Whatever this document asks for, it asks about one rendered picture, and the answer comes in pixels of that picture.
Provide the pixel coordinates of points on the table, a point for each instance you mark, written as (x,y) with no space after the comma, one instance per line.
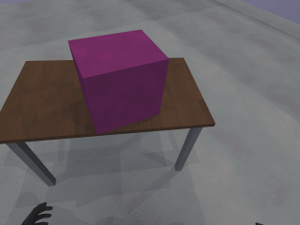
(46,103)

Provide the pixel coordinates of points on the carton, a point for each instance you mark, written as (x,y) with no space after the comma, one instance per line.
(122,77)

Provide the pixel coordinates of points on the robot left hand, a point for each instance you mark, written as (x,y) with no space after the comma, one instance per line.
(34,215)

